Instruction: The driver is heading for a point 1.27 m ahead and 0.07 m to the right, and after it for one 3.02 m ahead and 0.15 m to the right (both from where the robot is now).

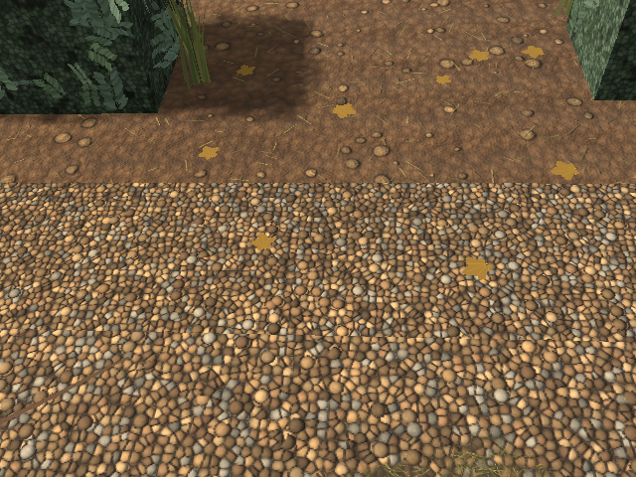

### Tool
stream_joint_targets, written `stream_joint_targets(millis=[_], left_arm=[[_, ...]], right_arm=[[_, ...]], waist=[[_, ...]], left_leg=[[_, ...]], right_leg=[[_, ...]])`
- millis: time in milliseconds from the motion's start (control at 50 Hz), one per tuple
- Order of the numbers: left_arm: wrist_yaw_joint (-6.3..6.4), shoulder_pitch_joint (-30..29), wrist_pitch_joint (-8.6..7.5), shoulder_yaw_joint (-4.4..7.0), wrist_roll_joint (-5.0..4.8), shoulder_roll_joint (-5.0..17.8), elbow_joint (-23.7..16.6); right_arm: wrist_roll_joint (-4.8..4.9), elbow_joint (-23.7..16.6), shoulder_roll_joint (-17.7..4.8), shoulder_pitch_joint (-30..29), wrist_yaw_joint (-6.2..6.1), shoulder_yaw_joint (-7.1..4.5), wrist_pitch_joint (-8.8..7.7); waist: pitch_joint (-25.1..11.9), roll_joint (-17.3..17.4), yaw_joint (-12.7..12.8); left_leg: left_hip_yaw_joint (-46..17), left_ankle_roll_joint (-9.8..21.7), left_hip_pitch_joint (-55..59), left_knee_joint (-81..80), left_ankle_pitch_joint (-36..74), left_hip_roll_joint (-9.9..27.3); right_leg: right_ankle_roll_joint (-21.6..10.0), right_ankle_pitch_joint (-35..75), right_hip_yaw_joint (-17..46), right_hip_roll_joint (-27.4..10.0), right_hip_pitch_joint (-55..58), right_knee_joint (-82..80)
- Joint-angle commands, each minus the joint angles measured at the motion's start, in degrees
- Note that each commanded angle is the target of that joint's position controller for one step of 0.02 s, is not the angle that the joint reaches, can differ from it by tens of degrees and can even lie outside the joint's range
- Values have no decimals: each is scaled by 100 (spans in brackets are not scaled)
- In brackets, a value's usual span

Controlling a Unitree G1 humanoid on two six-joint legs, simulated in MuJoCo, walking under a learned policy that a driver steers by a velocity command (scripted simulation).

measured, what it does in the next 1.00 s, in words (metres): goes down: left foot 0.17 m lower, then right foot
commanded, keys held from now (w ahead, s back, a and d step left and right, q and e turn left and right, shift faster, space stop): w+e+shift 0.20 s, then w+shift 0.38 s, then w+q+shift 0.42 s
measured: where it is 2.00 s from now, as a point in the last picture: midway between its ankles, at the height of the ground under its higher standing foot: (402, 218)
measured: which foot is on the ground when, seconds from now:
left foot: up 0.00-0.42, down 0.44-0.80, up 0.82-1.00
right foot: down 0.00-0.44, up 0.46-0.76, down 0.78-1.00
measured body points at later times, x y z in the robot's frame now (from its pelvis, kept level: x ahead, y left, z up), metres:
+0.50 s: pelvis +0.46 -0.04 -0.14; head +0.48 -0.05 +0.31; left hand +0.50 +0.26 -0.26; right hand +0.54 -0.35 -0.23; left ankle +0.52 +0.03 -0.88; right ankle +0.14 -0.07 -0.60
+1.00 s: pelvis +0.90 -0.17 -0.16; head +0.92 -0.16 +0.29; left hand +0.95 +0.12 -0.30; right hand +0.95 -0.47 -0.28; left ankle +0.98 -0.05 -0.83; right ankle +0.79 -0.25 -0.88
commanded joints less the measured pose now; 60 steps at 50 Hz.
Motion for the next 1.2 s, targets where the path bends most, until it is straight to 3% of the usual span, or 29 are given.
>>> stream_joint_targets(millis=[20,100,120,160,260,340,380,420,440,460,480,500,540,580,660,720,760,780,800,820,840,880,940,1000,1060,1100,1140,1180,1200], left_arm=[[94,938,-60,276,-27,1024,-101],[267,898,-143,151,-52,767,-63],[321,1208,-215,185,70,867,34],[388,1693,-358,180,-32,835,376],[429,1606,-320,-4,-50,391,601],[548,2002,-331,27,189,498,850],[577,1676,-333,45,250,550,928],[635,1119,-316,63,171,588,977],[607,213,-306,97,5,468,792],[597,-184,-380,-38,-2,27,419],[622,1148,-446,-99,-350,-50,338],[668,1258,-387,-173,-280,146,687],[567,314,-343,-91,288,423,632],[350,-331,-188,-156,426,92,359],[145,-1407,-293,-432,285,-360,-154],[99,-1790,-317,-439,195,-234,-246],[209,-30,-276,-180,211,201,370],[253,1447,-299,-13,262,442,767],[335,2368,-362,146,300,890,934],[253,1852,-460,108,383,781,736],[213,1206,-474,91,182,455,609],[213,259,-639,27,72,-24,588],[288,249,-829,121,-6,169,887],[362,175,-1066,29,81,-319,1150],[482,-123,-1105,-30,-10,-310,1250],[501,-32,-1020,-4,-15,-2,1226],[532,711,-815,-25,33,209,1430],[602,798,-571,6,144,360,1477],[566,266,-452,114,39,484,1415]], right_arm=[[-7,-767,-874,-630,43,-165,-199],[-124,-861,-571,-1104,113,-63,192],[-85,-847,-553,-1228,159,-68,157],[90,-1083,-588,-1955,190,-117,65],[201,-1185,-115,-2160,367,-34,55],[101,-1456,-304,-2623,218,-81,-122],[116,-1207,-289,-1570,35,-116,-226],[207,-367,-577,938,-87,-288,-179],[171,36,-856,2012,-72,-433,-149],[80,340,-1122,2340,-4,-452,-112],[-55,190,-772,2147,63,-272,-215],[-11,145,-676,1969,79,-355,-191],[79,187,-161,1294,21,-223,-361],[126,587,-147,1220,-8,-109,-538],[295,564,-76,877,-17,-30,-471],[433,631,-472,1158,59,-121,-406],[412,590,-524,1023,95,-110,-369],[382,475,-827,611,84,-175,-365],[343,438,-668,299,70,-200,-399],[539,500,315,1455,-39,-17,-329],[505,495,75,1741,-123,-44,-217],[211,310,-171,823,-50,-201,48],[42,43,119,368,175,-243,372],[100,-311,232,-542,406,-255,296],[209,-33,469,1,617,-152,223],[131,52,162,-30,563,-164,289],[-164,-55,-128,-441,409,-165,325],[-130,475,-465,1203,239,-336,370],[-93,714,-741,2140,161,-448,313]], waist=[[-43,-281,141],[337,-396,52],[282,-481,189],[493,-177,337],[256,-627,459],[762,-601,740],[323,-456,213],[-600,-503,-1027],[-566,230,-1758],[-394,878,-1560],[-1089,1869,-536],[-1670,1252,-810],[-868,-90,-498],[392,-335,30],[637,150,271],[722,-114,163],[-300,-142,890],[-818,74,1750],[-1106,-422,2212],[-1695,-1591,1200],[-1248,-1005,644],[487,-227,235],[1077,-371,-237],[1187,-482,-224],[322,-398,-741],[419,-156,-752],[758,-36,-486],[169,-277,-1141],[287,187,-1857]], left_leg=[[-464,-48,-3107,571,566,159],[-37,-427,-2371,-701,1096,207],[74,-338,-2568,-647,1688,216],[-88,-265,-2879,-1917,2715,87],[286,-17,-1229,-2846,4912,-271],[218,44,-2049,-3485,4187,-98],[239,61,-732,-4503,4523,-143],[-145,126,1321,-5116,5610,294],[-545,532,2518,-5467,5754,728],[-297,232,3531,-3953,6691,879],[-1489,578,5738,-2226,8938,1798],[-2275,1311,6188,-2633,6902,2039],[-2956,1296,3466,-4392,1920,1626],[-2973,1449,1064,-4685,2938,1792],[-1538,1111,-1375,-5496,3615,513],[-1300,962,-1622,-6008,4143,491],[-707,611,-1108,-3968,6531,157],[-733,569,-1458,-2168,6665,183],[-477,529,-1776,315,4169,-355],[-567,405,-2537,2596,-150,-565],[-420,462,-2991,2307,244,-303],[-498,491,-3082,1334,661,182],[-374,394,-2712,180,581,537],[-62,572,-2592,-1565,3301,427],[833,590,754,-2462,7086,-109],[1193,622,731,-2568,6575,-261],[1520,681,417,-3258,5272,-423],[847,1041,1388,-4177,4715,-295],[225,1658,2136,-5158,5093,-9]], right_leg=[[-1247,798,3647,-1624,2456,-2474],[-1017,1770,2698,-1000,1271,-2871],[-1065,2474,2617,-994,1586,-2763],[-860,2090,2526,-701,1615,-2769],[-565,1569,2271,-402,667,-2143],[-567,2843,2604,-643,2153,-1503],[-308,3926,2165,-255,2496,-97],[-293,4029,1889,-67,2341,2801],[-101,1582,1376,524,1157,5159],[-117,-1663,1244,785,-700,6267],[-43,-1544,1629,424,-2689,5866],[-17,-1177,1341,121,-3581,5984],[-130,104,1206,-300,-2967,4804],[209,222,1460,-619,-2518,3352],[512,2129,175,-730,-66,641],[437,2670,-245,-356,1505,-60],[87,3026,-222,1,3205,256],[-99,2309,184,-251,4403,172],[-241,1343,648,-830,4867,-549],[-747,859,2998,-2783,5185,-1068],[-820,784,3980,-2970,4296,-2119],[-863,35,3156,-2618,2267,-2660],[-396,946,1555,-2275,1240,-2828],[122,610,-68,-1536,1060,-2572],[439,-188,-1190,-984,-586,-1906],[471,624,-1314,-1098,48,-1212],[457,2352,-1355,-1293,1073,64],[460,4240,-1099,-1403,1614,2906],[550,2206,-1240,-717,696,5978]])
Keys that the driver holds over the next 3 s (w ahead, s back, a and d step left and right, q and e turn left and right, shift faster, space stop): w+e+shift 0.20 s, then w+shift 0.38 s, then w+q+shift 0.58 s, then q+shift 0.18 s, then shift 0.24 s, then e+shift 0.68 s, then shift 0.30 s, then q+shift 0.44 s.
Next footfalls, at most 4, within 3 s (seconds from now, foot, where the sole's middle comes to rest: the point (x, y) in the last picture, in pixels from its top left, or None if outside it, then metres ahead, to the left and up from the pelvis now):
0.44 left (350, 469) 0.56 0.02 -0.92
0.78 right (458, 361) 0.83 -0.26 -0.92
1.20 left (401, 272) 1.24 -0.16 -1.09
1.48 right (424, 192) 1.60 -0.27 -1.09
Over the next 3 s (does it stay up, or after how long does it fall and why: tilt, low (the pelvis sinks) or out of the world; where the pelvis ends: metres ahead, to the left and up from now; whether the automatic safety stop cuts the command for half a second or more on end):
stays up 1.45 -0.23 -0.31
